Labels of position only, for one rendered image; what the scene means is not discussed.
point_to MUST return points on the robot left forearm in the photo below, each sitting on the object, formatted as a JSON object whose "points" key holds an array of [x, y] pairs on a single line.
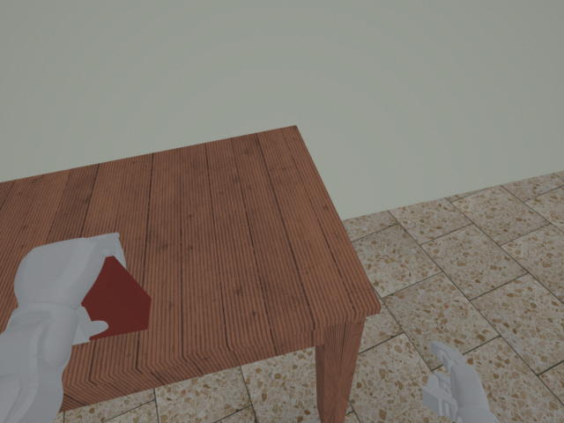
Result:
{"points": [[35, 348]]}

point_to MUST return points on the robot left hand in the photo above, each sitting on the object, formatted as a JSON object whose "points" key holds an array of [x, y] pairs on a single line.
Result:
{"points": [[64, 272]]}

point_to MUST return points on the table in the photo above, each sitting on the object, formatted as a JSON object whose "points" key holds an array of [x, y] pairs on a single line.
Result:
{"points": [[236, 241]]}

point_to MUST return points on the robot right hand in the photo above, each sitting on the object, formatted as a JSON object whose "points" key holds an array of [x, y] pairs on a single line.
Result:
{"points": [[444, 395]]}

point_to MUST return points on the robot right forearm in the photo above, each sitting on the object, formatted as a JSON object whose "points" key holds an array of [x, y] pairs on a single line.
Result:
{"points": [[475, 414]]}

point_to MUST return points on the sponge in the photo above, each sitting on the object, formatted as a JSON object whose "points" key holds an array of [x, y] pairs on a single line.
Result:
{"points": [[117, 299]]}

